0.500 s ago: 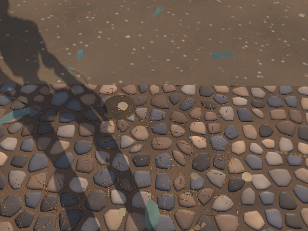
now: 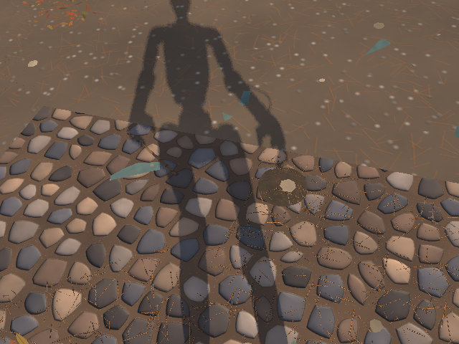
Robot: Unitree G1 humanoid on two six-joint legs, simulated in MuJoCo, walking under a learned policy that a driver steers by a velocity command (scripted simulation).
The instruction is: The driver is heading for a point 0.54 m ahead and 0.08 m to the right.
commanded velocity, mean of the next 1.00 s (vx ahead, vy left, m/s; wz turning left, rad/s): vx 0.01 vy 0.00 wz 0.10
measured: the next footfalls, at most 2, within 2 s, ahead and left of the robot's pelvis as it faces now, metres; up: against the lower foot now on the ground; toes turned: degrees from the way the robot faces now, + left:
left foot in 0.24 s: +0.01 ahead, +0.12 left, +0.00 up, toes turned -1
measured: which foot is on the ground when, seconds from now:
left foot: up 0.00-0.22, down 0.24-1.00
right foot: down 0.00-1.00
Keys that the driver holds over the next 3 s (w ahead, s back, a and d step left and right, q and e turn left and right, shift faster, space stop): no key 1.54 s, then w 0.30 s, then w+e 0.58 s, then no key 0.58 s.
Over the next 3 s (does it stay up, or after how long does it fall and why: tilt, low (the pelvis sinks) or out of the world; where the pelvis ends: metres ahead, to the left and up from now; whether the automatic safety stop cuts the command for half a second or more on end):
stays up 0.51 -0.02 0.00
